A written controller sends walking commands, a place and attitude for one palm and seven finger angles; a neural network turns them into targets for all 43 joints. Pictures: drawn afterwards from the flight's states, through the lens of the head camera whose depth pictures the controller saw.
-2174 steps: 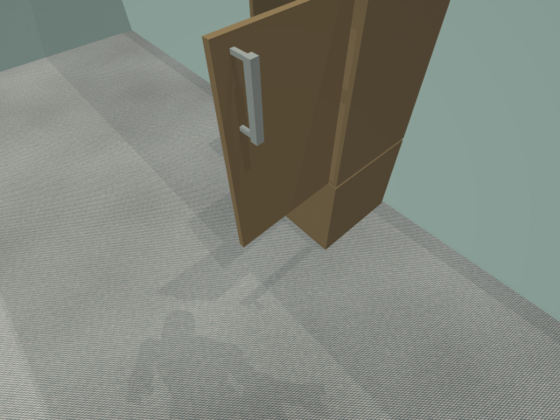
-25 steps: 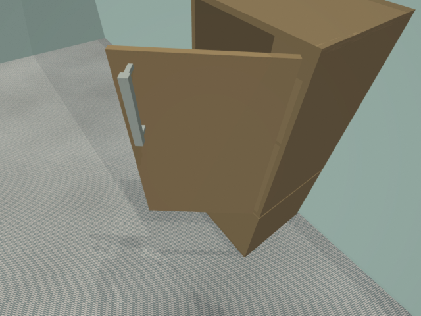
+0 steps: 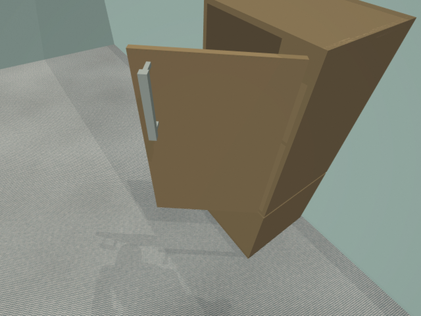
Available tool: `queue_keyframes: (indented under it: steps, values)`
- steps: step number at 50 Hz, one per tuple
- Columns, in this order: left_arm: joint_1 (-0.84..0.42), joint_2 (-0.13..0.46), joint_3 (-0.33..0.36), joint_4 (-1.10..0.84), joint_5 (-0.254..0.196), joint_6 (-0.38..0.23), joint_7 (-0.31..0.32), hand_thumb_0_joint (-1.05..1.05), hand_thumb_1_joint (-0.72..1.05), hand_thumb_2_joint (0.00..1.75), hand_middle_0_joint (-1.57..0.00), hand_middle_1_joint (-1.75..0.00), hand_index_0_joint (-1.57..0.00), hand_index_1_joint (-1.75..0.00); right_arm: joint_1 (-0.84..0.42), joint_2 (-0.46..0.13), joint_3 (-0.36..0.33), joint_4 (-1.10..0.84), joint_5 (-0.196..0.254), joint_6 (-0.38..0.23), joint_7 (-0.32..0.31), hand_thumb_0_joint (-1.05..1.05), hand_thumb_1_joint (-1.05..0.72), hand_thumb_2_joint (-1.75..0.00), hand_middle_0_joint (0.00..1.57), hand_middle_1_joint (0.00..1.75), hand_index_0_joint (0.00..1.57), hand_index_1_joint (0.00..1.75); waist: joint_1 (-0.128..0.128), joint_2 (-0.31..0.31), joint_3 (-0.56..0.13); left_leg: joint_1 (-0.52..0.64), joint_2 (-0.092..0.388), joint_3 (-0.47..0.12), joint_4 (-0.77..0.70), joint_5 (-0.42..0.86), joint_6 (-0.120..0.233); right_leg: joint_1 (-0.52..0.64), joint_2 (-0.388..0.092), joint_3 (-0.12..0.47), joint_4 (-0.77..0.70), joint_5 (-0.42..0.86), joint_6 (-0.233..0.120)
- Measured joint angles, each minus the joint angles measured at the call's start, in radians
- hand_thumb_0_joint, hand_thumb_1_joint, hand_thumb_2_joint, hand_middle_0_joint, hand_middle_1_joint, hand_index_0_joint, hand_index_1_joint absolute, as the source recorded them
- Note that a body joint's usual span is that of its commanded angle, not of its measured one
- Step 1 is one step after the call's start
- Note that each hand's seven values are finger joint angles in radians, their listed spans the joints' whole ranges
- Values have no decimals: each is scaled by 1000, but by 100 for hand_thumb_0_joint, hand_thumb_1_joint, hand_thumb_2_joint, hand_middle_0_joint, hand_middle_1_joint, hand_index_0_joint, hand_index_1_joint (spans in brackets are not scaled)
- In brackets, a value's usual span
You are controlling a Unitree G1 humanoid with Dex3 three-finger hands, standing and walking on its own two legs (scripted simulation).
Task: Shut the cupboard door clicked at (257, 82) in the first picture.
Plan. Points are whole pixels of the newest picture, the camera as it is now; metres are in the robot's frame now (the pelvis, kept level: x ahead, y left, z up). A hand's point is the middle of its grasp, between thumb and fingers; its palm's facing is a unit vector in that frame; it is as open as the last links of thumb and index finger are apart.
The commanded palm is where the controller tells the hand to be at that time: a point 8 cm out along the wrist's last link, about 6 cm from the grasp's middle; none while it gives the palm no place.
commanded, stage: come to a stop and stand still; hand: left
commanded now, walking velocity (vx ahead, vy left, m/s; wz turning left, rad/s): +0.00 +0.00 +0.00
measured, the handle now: (150, 103) +0.52 +0.17 +0.14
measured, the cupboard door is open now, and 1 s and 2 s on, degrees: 51 51 51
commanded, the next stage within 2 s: look again from close up in 0.24 s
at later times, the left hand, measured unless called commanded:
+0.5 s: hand out of the picture -0.04 +0.20 -0.18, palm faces +0.01 -0.98 -0.18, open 7.4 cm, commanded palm none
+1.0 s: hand out of the picture -0.06 +0.19 -0.17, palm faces +0.03 -0.98 -0.17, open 7.4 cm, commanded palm none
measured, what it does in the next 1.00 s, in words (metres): stands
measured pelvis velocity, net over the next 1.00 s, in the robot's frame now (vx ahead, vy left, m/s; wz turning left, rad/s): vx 0.00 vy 0.03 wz -0.01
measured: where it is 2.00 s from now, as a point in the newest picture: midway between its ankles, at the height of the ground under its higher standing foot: outside the picture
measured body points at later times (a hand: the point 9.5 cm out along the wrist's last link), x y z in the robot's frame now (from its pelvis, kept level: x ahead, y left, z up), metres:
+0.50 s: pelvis +0.00 +0.02 +0.00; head +0.01 +0.04 +0.45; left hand -0.03 +0.25 -0.16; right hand +0.02 -0.21 -0.15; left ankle +0.08 +0.06 -0.74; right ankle +0.01 -0.12 -0.74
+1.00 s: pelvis +0.00 +0.03 +0.00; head +0.00 +0.04 +0.45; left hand -0.06 +0.24 -0.16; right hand +0.01 -0.20 -0.15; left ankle +0.08 +0.06 -0.74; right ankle +0.01 -0.12 -0.74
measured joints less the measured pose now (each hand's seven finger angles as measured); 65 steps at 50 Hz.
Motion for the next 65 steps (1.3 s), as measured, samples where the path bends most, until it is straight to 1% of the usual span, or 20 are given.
queue_keyframes:
  steps: [18, 29, 38, 48, 53, 58, 61, 65]
  values:
    - [59, -43, -4, 84, 4, 3, 6, 0, 91, 90, -20, -30, -20, -30, 14, 39, -6, 80, 10, 5, -4, 1, -91, -90, 20, 30, 20, 30, 8, -16, 18, 13, -26, 7, -57, 29, 19, 7, -23, 6, -42, 25, 22]
    - [81, -67, 0, 100, 7, 3, 14, 0, 91, 90, -20, -30, -20, -30, 12, 64, -12, 93, 12, 6, -9, 1, -91, -90, 20, 30, 20, 30, 13, -16, 11, 31, -45, 14, -90, 41, 28, 12, -40, 14, -48, 26, 29]
    - [104, -84, 3, 109, 8, 2, 17, 0, 91, 90, -20, -30, -20, -30, 19, 65, -18, 99, 14, 4, -13, 1, -92, -90, 20, 30, 20, 30, 15, -12, 2, 50, -54, 23, -117, 51, 31, 17, -49, 24, -51, 27, 31]
    - [124, -94, 7, 115, 8, 1, 18, 0, 91, 90, -20, -30, -20, -30, 38, 73, -21, 106, 15, 8, -14, 1, -91, -90, 20, 30, 20, 30, 13, -9, -4, 54, -54, 26, -129, 55, 23, 14, -48, 29, -52, 28, 28]
    - [138, -103, 9, 122, 7, 2, 18, 0, 91, 90, -20, -30, -20, -30, 52, 82, -23, 113, 11, 11, -17, 1, -91, -90, 20, 30, 20, 30, 9, -8, -14, 51, -50, 26, -125, 43, 15, 11, -41, 35, -48, 10, 22]
    - [160, -122, 18, 125, 8, 13, 9, 0, 91, 90, -20, -30, -19, -30, 70, 96, -28, 121, 7, 15, -23, 1, -91, -90, 20, 30, 20, 30, 9, -6, -27, 46, -43, 27, -108, -19, 4, 2, -30, 46, -26, -65, -6]
    - [173, -133, 24, 123, 7, 18, 1, 0, 91, 90, -20, -30, -19, -30, 77, 103, -33, 122, 5, 17, -27, 1, -91, -90, 20, 30, 20, 30, 11, -5, -26, 41, -35, 31, -88, -44, -4, 0, -24, 48, -18, -71, -16]
    - [191, -147, 32, 122, 6, 18, -5, 0, 91, 90, -20, -30, -19, -30, 84, 107, -37, 118, 4, 16, -31, 1, -91, -90, 20, 30, 20, 30, 15, -2, -26, 20, -21, 33, -30, -103, -19, -2, -11, 53, -10, -65, -20]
